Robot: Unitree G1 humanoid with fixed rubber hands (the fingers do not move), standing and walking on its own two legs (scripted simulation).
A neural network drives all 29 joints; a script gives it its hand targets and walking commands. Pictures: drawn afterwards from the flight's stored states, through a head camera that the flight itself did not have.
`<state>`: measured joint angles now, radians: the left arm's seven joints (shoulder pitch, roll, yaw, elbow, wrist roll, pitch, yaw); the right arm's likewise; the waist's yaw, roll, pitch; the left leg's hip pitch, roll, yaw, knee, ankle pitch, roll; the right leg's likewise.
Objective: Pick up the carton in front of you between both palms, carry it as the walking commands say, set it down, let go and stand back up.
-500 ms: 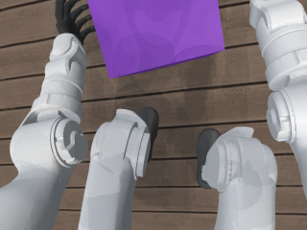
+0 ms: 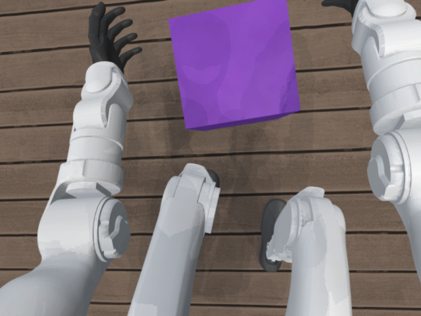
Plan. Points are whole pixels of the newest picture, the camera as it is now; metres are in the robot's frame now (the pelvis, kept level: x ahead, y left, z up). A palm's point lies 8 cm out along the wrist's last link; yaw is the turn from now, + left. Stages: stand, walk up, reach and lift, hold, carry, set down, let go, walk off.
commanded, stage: set down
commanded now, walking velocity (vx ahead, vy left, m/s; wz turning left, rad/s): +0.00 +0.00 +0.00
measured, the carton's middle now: (234, 79) +0.51 +0.07 -0.32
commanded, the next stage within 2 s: let go in 0.62 s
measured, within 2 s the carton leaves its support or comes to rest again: neither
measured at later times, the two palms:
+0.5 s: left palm (27, 17) +0.47 +0.26 +0.04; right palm out of the picture +0.60 -0.11 +0.03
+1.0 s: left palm out of the picture +0.40 +0.25 +0.16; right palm out of the picture +0.48 -0.15 +0.15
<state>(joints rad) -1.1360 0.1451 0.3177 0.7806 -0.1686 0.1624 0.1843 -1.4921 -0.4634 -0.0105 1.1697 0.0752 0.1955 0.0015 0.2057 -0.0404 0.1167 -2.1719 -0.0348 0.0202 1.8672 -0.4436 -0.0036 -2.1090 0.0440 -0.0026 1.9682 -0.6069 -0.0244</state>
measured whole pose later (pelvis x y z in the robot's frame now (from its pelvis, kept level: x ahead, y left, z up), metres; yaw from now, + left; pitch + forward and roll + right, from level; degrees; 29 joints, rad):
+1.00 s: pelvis +0.07 +0.01 +0.26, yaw -3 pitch +35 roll -1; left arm -0.44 0.14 0.25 0.56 0.05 0.11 -0.10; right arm -0.63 -0.12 -0.22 0.67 -0.14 0.16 -0.12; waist 0.14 0.00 -0.08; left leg -1.23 -0.01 -0.01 0.87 -0.25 0.01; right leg -1.17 0.08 0.06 0.90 -0.34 0.00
